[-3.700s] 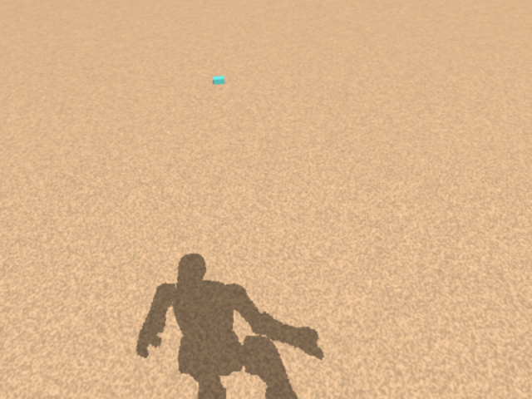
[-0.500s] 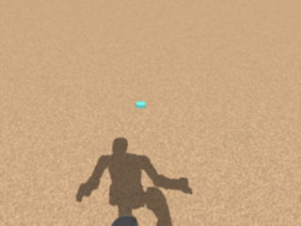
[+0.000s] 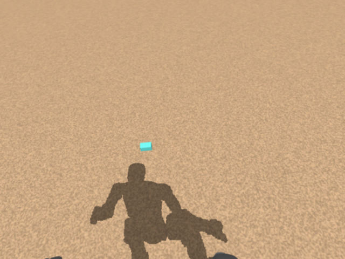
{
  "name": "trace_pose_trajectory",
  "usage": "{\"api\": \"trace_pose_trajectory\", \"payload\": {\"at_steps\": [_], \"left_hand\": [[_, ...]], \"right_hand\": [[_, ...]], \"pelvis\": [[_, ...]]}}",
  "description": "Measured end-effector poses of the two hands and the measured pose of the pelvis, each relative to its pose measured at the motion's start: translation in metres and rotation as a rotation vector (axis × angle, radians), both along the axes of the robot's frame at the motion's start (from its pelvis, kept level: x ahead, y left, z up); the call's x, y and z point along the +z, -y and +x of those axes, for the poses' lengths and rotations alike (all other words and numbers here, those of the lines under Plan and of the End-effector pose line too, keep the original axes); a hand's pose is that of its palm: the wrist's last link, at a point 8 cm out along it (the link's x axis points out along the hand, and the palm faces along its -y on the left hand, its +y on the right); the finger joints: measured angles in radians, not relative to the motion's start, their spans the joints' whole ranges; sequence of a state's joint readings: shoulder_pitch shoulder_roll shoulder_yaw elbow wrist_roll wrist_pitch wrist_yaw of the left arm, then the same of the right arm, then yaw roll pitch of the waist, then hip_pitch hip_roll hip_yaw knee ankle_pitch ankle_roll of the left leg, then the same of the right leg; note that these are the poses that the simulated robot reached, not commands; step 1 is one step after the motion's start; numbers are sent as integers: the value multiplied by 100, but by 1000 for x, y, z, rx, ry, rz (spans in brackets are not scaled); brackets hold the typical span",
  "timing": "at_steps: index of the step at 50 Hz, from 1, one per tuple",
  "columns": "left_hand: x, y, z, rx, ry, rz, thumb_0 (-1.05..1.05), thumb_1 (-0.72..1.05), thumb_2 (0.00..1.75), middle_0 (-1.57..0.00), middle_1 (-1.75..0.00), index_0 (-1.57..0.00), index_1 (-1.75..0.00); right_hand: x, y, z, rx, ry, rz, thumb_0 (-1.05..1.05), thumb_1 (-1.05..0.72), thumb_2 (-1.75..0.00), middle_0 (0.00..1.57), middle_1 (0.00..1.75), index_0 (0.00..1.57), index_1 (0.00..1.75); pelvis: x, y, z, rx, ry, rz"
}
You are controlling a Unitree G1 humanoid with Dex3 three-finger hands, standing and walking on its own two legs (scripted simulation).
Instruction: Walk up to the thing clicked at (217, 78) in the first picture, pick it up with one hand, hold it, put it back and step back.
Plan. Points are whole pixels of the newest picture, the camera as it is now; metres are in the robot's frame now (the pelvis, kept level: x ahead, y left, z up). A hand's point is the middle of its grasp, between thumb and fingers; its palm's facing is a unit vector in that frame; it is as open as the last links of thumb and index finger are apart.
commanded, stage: walk up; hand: left
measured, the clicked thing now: (146, 146) +0.94 +0.23 -0.74
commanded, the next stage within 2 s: none
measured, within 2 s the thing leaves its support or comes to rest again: neither
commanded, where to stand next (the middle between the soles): +0.57 +0.02 m, yaw +1 degrees
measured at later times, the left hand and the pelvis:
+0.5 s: hand (70, 241) +0.21 +0.31 -0.15, palm faces +0.00 -0.94 -0.35, open 7.4 cm; pelvis +0.19 +0.03 +0.00, yaw +2 degrees
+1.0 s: hand (90, 175) +0.38 +0.28 -0.11, palm faces +0.01 -0.90 -0.43, open 7.4 cm; pelvis +0.35 -0.01 +0.01, yaw +2 degrees
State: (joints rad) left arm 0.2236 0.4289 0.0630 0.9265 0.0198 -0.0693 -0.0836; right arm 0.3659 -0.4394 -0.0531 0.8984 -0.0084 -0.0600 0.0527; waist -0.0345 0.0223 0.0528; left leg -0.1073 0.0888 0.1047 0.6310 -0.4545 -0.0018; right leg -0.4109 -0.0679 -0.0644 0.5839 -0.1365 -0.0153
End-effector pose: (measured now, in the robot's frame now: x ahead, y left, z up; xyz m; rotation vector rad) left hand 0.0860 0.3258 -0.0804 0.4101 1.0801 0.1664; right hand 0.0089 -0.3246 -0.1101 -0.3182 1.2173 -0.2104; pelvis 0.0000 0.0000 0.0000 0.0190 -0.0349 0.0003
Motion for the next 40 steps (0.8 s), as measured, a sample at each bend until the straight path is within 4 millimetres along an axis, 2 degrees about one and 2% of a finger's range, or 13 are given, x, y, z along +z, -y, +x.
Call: {"api": "trace_pose_trajectory", "payload": {"at_steps": [4, 10, 16, 22, 25, 31, 36, 40], "left_hand": [[11, 18, 32, 19, 57, 2, 1, 90, 90, -20, -30, -20, -30], [20, 24, 48, 51, 25, -5, 0, 90, 90, -20, -30, -20, -30], [8, 9, 61, 99, -27, -21, 1, 90, 90, -20, -31, -20, -30], [-26, -20, 89, 132, -99, -40, 1, 90, 90, -20, -31, -20, -30], [-31, -23, 113, 122, -130, -48, 1, 90, 90, -20, -30, -20, -30], [-22, -19, 172, 83, -98, -70, 1, 90, 90, -20, -30, -20, -30], [-11, -10, 218, 53, -93, -56, 1, 90, 90, -20, -30, -20, -30], [-4, -2, 253, 46, -68, -7, 1, 90, 90, -20, -30, -20, -30]], "right_hand": [[-6, 5, 46, 24, -17, 18, 1, -91, -90, 21, 30, 20, 30], [8, 2, 122, 81, 44, 41, 0, -91, -90, 21, 30, 20, 30], [22, -7, 190, 134, 58, 19, 0, -91, -90, 21, 30, 20, 30], [27, -24, 259, 156, 124, -46, 0, -91, -90, 21, 30, 20, 30], [34, -32, 278, 128, 168, -54, 0, -91, -90, 21, 30, 20, 30], [43, -35, 291, 102, 135, -51, 0, -91, -90, 21, 30, 20, 30], [32, -21, 303, 76, 87, -29, 0, -91, -90, 21, 30, 21, 30], [11, -3, 323, 57, 52, -5, 0, -90, -90, 21, 30, 21, 30]], "pelvis": [[5, 9, 28, 8, 7, -2], [18, 12, 71, 16, 2, -14], [17, 5, 117, 33, -1, -37], [0, -19, 172, 41, 6, -28], [1, -25, 191, 39, 13, -29], [12, -24, 228, 26, 16, -11], [13, -16, 261, 19, 11, -1], [4, 0, 294, 18, 4, 8]]}}
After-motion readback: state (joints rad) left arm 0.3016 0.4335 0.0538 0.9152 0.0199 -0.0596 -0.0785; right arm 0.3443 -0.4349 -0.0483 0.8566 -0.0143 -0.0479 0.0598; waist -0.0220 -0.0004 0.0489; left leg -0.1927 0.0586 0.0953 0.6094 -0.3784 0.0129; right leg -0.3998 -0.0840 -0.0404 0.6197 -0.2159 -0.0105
